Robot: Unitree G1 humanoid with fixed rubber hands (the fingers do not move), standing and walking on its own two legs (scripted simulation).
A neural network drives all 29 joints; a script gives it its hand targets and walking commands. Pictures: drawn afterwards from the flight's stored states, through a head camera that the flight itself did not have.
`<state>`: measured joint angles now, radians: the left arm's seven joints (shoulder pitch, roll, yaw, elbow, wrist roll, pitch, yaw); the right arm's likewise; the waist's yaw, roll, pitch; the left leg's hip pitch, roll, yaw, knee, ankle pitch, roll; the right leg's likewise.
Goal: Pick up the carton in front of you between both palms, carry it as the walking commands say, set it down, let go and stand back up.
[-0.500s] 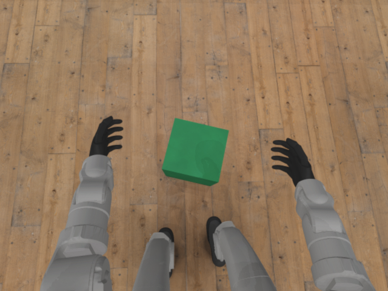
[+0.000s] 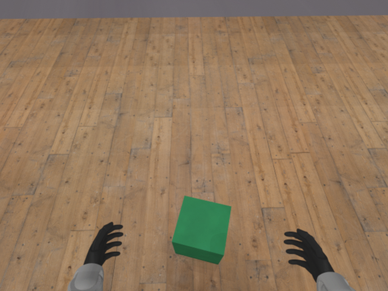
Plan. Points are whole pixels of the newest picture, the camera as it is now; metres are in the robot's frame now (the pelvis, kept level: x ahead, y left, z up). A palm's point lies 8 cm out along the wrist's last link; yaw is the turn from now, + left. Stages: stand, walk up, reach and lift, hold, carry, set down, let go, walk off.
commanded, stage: let go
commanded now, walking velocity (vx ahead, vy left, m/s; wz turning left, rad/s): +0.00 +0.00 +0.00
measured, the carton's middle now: (201, 231) +0.39 -0.03 -0.65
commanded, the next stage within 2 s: stand in 0.52 s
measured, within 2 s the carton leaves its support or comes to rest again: neither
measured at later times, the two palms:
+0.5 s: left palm out of the picture +0.14 +0.23 -0.07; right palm (322, 272) +0.15 -0.23 -0.06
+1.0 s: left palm out of the picture +0.11 +0.28 -0.08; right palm (342, 278) +0.14 -0.29 -0.10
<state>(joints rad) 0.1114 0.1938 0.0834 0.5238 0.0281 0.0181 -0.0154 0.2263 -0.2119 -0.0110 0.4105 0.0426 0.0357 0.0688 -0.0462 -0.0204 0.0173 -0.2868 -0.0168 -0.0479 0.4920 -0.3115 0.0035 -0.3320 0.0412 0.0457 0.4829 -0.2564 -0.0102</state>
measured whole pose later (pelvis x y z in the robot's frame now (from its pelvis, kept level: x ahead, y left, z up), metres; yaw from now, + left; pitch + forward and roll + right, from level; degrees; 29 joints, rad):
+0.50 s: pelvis -0.02 +0.00 +0.00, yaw +0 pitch -5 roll +0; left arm 0.22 0.21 0.02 0.46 0.00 0.12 -0.04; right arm 0.20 -0.23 -0.02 0.38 -0.03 0.24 0.02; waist 0.00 0.00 0.09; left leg -0.08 -0.02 -0.04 0.49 -0.32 0.01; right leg -0.13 0.04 0.05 0.49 -0.27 -0.01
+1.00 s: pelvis +0.00 -0.01 +0.00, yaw +1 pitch +0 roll +0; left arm 0.19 0.33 0.04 0.77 0.03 0.01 0.02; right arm 0.17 -0.35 -0.02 0.77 -0.04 0.00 -0.03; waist 0.01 0.04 0.01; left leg -0.15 -0.01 -0.06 0.48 -0.33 -0.01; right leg -0.20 0.04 0.02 0.50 -0.29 -0.03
